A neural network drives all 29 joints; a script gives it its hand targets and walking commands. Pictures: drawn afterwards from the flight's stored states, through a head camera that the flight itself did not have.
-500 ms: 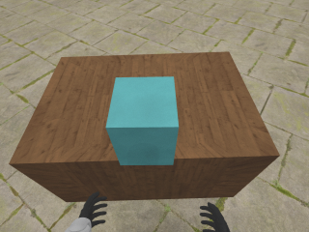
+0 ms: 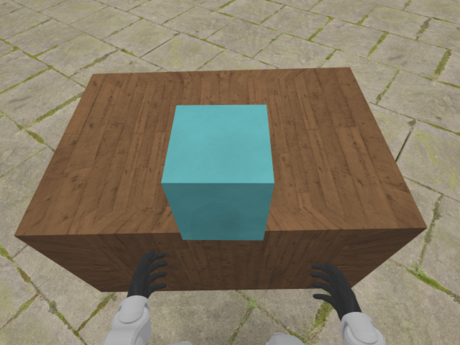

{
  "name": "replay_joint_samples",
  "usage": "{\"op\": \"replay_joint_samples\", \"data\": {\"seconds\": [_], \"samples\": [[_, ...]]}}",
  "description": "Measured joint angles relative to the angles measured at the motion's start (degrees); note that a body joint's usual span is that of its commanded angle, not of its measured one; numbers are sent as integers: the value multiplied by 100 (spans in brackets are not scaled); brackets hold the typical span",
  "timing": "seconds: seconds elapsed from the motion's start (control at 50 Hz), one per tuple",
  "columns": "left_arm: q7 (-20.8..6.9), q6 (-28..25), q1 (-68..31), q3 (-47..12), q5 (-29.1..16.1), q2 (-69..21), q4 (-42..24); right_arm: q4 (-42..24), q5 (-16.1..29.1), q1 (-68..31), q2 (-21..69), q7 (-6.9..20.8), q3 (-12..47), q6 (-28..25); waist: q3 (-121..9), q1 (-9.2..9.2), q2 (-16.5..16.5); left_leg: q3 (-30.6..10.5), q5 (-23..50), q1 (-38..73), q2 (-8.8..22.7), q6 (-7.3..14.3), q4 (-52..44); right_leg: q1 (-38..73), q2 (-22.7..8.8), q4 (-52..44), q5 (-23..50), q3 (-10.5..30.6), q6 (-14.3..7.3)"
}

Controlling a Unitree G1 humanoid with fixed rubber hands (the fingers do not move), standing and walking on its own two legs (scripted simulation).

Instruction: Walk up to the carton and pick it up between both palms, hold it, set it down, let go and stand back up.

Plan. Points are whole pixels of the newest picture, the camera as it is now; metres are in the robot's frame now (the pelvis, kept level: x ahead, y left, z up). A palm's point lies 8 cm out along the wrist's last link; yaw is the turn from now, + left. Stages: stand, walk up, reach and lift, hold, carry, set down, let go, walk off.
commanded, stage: reach and lift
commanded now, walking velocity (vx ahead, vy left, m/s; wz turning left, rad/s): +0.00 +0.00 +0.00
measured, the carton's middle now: (222, 176) +0.47 +0.01 -0.06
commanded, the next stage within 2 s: none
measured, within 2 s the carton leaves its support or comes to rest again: neither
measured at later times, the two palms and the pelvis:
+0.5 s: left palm (129, 278) +0.25 +0.19 -0.07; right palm (337, 279) +0.23 -0.20 -0.07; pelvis +0.03 +0.01 +0.00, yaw +1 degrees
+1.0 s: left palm (124, 247) +0.30 +0.21 -0.05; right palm (328, 239) +0.30 -0.19 -0.05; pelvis +0.04 +0.02 +0.01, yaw +1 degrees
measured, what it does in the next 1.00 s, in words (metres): stands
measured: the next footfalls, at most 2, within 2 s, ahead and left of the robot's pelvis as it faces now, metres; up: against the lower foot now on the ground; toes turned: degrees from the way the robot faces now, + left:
none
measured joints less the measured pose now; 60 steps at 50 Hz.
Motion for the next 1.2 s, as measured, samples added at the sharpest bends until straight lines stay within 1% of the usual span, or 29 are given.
{"op": "replay_joint_samples", "data": {"seconds": [0.12, 0.24, 0.34, 0.42, 0.66, 0.76, 0.88, 1.06, 1.2], "samples": [[-122, -681, 302, 70, -39, -35, 213, 241, 206, 196, 4, -65, 201, -721, -49, -47, 27, -43, -48, 50, 12, -10, -102, 85, 10, -139, -42, -51, 1], [-132, -1188, 680, 43, -105, 31, -10, 223, 461, 362, 4, -82, 349, -1280, -41, -48, -46, -44, -110, -78, 0, -3, -78, -37, -2, -122, -100, -51, 12], [-121, -1439, 758, -8, -164, 158, -328, 159, 613, 281, -8, -55, 398, -1589, -37, -44, -128, -48, -147, -224, -13, 7, -22, -165, -16, -97, -123, -52, 27], [-121, -1570, 659, -45, -205, 240, -465, 241, 686, 82, -27, -19, 379, -1770, -67, -53, -153, -63, -168, -314, -18, 18, 11, -219, -20, -127, -115, -66, 42], [-154, -2031, 308, -52, -220, 200, -390, 694, 962, -473, -174, 145, 387, -2294, -177, -32, -77, -52, -162, -366, -22, 72, -100, -180, -19, -440, 4, -60, 110], [-159, -2107, 243, -35, -224, 196, -339, 810, 1060, -647, -236, 194, 398, -2359, -224, -1, -62, -40, -122, -382, -22, 88, -206, -181, -16, -588, 70, -51, 126], [-152, -2090, 94, -52, -294, 279, -348, 855, 1166, -895, -301, 246, 417, -2296, -281, 24, -65, -48, -62, -478, -18, 89, -308, -262, -10, -715, 139, -61, 127], [-177, -1939, -322, -71, -417, 411, -305, 924, 1269, -1343, -409, 271, 474, -2052, -441, 9, -30, -96, 52, -627, -3, 71, -486, -371, 10, -941, 262, -112, 116], [-222, -1776, -689, -33, -493, 436, -134, 976, 1337, -1666, -514, 250, 538, -1800, -571, -9, 18, -111, 149, -618, 13, 58, -678, -344, 30, -1163, 372, -131, 110]]}}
